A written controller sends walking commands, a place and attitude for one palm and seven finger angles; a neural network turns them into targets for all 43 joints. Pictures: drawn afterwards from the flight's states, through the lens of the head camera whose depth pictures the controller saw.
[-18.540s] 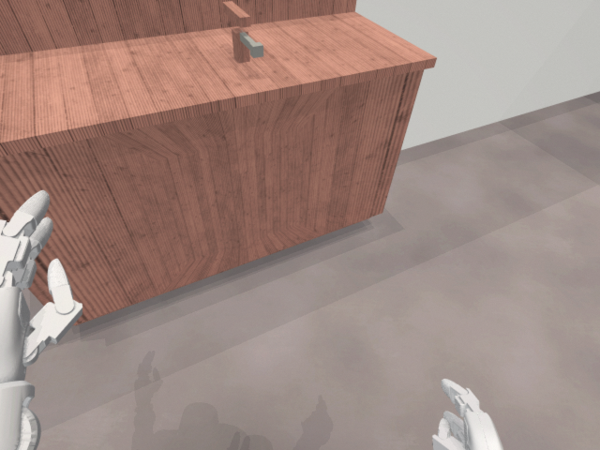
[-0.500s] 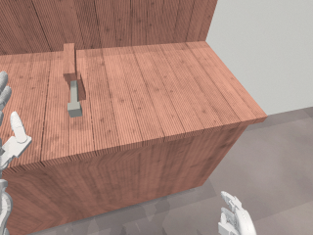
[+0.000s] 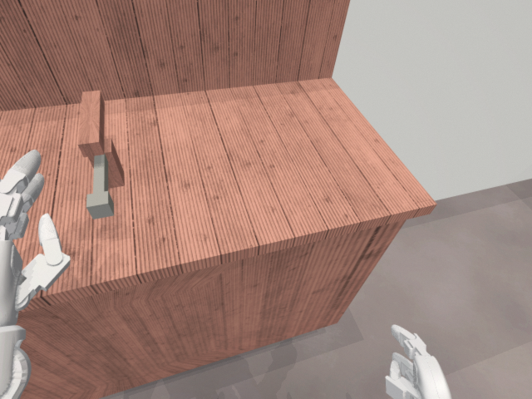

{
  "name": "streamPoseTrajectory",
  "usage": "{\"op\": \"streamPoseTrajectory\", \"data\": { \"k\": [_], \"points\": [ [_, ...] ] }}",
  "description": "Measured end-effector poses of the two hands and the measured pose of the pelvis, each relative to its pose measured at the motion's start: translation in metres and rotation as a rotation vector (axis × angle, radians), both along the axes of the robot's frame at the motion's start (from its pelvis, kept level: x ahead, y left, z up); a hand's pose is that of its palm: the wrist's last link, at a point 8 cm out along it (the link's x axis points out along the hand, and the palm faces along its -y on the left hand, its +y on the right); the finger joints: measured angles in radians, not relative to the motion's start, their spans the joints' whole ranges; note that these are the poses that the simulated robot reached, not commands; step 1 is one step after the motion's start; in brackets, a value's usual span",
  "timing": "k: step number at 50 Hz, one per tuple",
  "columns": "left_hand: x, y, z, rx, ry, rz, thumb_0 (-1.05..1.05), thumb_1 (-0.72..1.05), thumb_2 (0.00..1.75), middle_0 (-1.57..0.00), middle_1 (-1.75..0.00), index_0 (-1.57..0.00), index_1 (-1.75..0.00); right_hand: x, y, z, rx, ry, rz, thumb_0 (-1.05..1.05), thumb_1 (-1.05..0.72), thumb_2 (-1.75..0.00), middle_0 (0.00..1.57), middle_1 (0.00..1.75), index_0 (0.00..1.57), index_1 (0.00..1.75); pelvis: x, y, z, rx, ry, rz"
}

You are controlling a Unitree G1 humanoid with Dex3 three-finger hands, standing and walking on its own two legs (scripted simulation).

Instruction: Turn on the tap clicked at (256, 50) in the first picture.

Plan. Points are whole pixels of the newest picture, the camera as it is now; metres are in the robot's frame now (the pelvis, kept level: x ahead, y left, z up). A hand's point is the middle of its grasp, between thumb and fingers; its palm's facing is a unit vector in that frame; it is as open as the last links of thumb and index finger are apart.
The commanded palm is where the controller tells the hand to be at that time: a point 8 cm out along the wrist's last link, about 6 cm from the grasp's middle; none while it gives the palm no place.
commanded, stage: come to a stop and stand still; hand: left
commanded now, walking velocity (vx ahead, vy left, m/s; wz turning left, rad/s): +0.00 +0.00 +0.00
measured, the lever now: (100, 205) +0.34 +0.28 +0.10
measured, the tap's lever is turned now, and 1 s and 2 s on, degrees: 0 0 0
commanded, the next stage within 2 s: look again from close up in 1.10 s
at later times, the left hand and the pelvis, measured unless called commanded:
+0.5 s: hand (95, 249) +0.23 +0.22 +0.16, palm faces +0.28 -0.86 -0.43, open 7.4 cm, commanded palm +0.17 +0.27 +0.17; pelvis +0.00 +0.00 +0.00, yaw -3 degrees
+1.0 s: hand (64, 255) +0.23 +0.26 +0.14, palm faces +0.35 -0.87 -0.36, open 7.4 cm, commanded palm +0.17 +0.29 +0.17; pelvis +0.00 +0.01 +0.00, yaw -1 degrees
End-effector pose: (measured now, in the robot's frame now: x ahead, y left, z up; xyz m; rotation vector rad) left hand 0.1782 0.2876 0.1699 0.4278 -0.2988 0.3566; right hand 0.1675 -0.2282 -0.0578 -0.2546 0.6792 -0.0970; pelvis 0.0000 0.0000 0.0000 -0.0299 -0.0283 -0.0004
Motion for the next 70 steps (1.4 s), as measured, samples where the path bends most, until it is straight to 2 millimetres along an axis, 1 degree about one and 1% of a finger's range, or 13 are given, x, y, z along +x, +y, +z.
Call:
{"op": "streamPoseTrajectory", "data": {
  "k": [6, 12, 15, 17, 19, 25, 27, 30, 41, 50, 57, 63, 70],
  "points": [
    [0.004, -0.004, -0.010, -0.025, 0.058, 0.015, 0.01, 0.89, 0.90, -0.21, -0.30, -0.21, -0.30, 0.009, -0.004, 0.000, 0.006, -0.012, -0.007, 0.02, -0.90, -0.90, 0.20, 0.30, 0.20, 0.30, 0.003, -0.005, 0.000, 0.001, 0.003, -0.002],
    [0.007, -0.009, -0.005, -0.022, 0.049, 0.007, 0.02, 0.89, 0.90, -0.21, -0.30, -0.21, -0.30, 0.013, -0.003, -0.001, 0.013, -0.012, 0.001, 0.01, -0.90, -0.90, 0.20, 0.30, 0.20, 0.30, 0.004, -0.006, 0.000, 0.003, 0.006, -0.001],
    [0.020, 0.014, 0.029, 0.177, -0.060, 0.029, 0.02, 0.89, 0.90, -0.22, -0.30, -0.21, -0.30, 0.011, 0.002, -0.008, -0.002, 0.023, 0.059, 0.01, -0.90, -0.90, 0.20, 0.30, 0.20, 0.30, -0.004, -0.011, -0.003, 0.003, 0.017, 0.015],
    [0.027, 0.030, 0.048, 0.201, -0.140, 0.079, 0.02, 0.89, 0.90, -0.22, -0.30, -0.22, -0.30, 0.009, 0.004, -0.014, 0.014, 0.045, 0.078, 0.01, -0.90, -0.90, 0.20, 0.30, 0.20, 0.30, -0.009, -0.013, -0.004, 0.008, 0.018, 0.009],
    [0.031, 0.032, 0.053, 0.170, -0.157, 0.094, 0.02, 0.89, 0.90, -0.21, -0.30, -0.21, -0.30, 0.006, 0.005, -0.017, 0.055, 0.037, 0.061, 0.01, -0.90, -0.90, 0.20, 0.30, 0.20, 0.30, -0.010, -0.010, -0.005, 0.009, 0.021, -0.007],
    [0.021, -0.022, 0.003, 0.063, 0.088, -0.094, 0.01, 0.90, 0.90, -0.20, -0.30, -0.20, -0.30, -0.010, 0.004, -0.023, 0.127, 0.010, -0.041, 0.01, -0.90, -0.90, 0.20, 0.30, 0.20, 0.30, -0.002, 0.002, -0.005, 0.013, 0.016, -0.045],
    [0.016, -0.027, -0.017, 0.031, 0.167, -0.123, 0.01, 0.90, 0.90, -0.21, -0.30, -0.20, -0.30, -0.017, 0.003, -0.022, 0.110, 0.028, -0.065, 0.01, -0.90, -0.90, 0.20, 0.30, 0.20, 0.30, 0.000, 0.001, -0.005, 0.016, 0.015, -0.044],
    [0.013, -0.016, -0.033, 0.006, 0.204, -0.098, 0.01, 0.89, 0.90, -0.23, -0.31, -0.21, -0.30, -0.023, 0.000, -0.019, 0.062, 0.063, -0.068, 0.01, -0.90, -0.90, 0.20, 0.30, 0.20, 0.30, 0.001, -0.002, -0.005, 0.015, 0.012, -0.035],
    [0.014, 0.008, 0.008, 0.018, -0.057, -0.018, 0.02, 0.89, 0.90, -0.25, -0.32, -0.21, -0.30, 0.000, 0.002, -0.001, -0.005, -0.004, -0.006, 0.02, -0.90, -0.90, 0.20, 0.30, 0.20, 0.30, 0.001, 0.005, -0.004, -0.005, 0.002, -0.020],
    [0.014, 0.013, -0.013, -0.010, 0.048, -0.032, 0.01, 0.89, 0.90, -0.22, -0.30, -0.21, -0.30, 0.015, 0.025, 0.004, 0.027, -0.040, 0.012, 0.01, -0.90, -0.90, 0.20, 0.30, 0.20, 0.30, 0.003, 0.014, -0.003, 0.001, 0.006, -0.019],
    [0.008, 0.018, -0.005, -0.006, 0.008, -0.010, 0.02, 0.89, 0.90, -0.21, -0.30, -0.21, -0.30, 0.012, 0.036, 0.000, 0.031, -0.002, 0.050, 0.01, -0.90, -0.90, 0.20, 0.30, 0.20, 0.30, 0.002, 0.015, -0.003, -0.002, 0.000, -0.009],
    [0.007, 0.016, 0.002, 0.006, -0.014, -0.011, 0.02, 0.89, 0.90, -0.21, -0.30, -0.21, -0.30, 0.008, 0.036, -0.004, 0.043, 0.010, 0.044, 0.01, -0.90, -0.90, 0.21, 0.30, 0.20, 0.30, 0.001, 0.015, -0.002, -0.002, -0.003, -0.008],
    [0.008, 0.013, -0.006, 0.002, 0.043, -0.006, 0.01, 0.90, 0.90, -0.21, -0.30, -0.21, -0.30, 0.002, 0.025, -0.006, 0.046, 0.020, 0.013, 0.01, -0.90, -0.90, 0.21, 0.30, 0.20, 0.30, 0.001, 0.011, -0.001, 0.001, -0.002, -0.009]
  ]
}}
